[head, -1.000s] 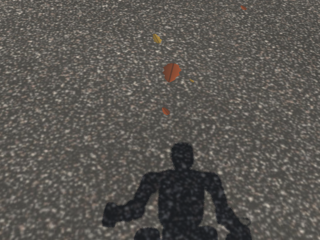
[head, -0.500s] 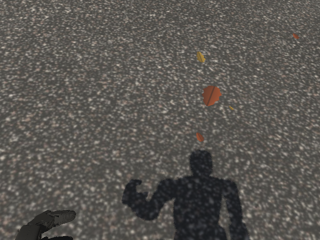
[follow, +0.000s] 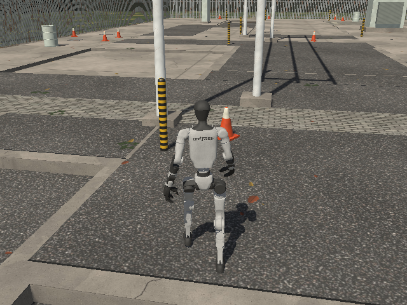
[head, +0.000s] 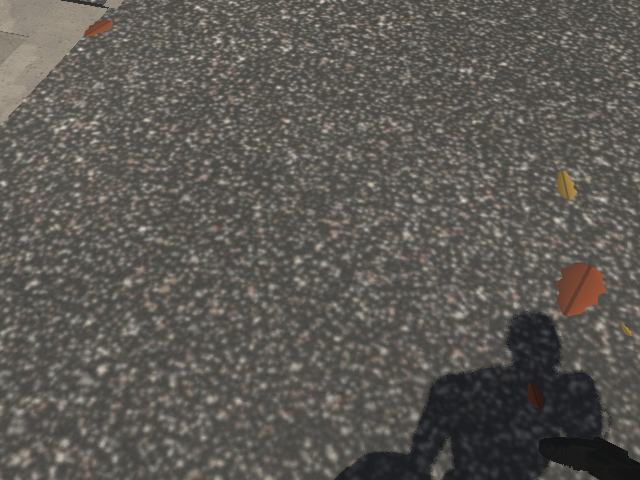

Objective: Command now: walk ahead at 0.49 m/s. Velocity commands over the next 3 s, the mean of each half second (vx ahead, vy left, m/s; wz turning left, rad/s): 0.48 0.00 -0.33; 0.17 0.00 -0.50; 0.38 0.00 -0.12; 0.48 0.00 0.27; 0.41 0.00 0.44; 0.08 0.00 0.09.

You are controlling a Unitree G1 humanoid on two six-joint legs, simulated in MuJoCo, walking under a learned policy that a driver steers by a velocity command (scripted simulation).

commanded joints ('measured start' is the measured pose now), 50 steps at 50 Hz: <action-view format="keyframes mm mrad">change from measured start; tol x32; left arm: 1 -23 197 44 -49 1 13 10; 50 -193 160 52 -324 32 92 26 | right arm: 1 23 -128 -42 -69 -2 -14 7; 5 462 -253 -93 21 -36 -5 -12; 50 90 -124 -49 -75 -15 43 -53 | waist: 1 -104 -117 -9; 5 -225 212 -464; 22 -151 -13 81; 31 -81 -281 -462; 50 -48 -197 -127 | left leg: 1 177 -51 22 -62 -46 41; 4 1037 319 -539 -116 -197 266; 12 428 180 -88 -440 -55 164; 21 562 179 160 -470 36 137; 28 661 152 241 28 695 48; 31 -10 -162 5 896 -757 -113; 50 174 -62 -33 135 -300 -85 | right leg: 1 -36 -279 102 109 625 -150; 6 -842 -51 179 1176 -192 -42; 19 -765 -158 111 637 372 -20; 27 -586 -20 -63 443 190 -97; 30 61 -212 286 389 960 -246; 31 275 -430 761 306 919 -499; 37 -289 -228 402 138 629 -321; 50 -366 -180 450 107 -125 -245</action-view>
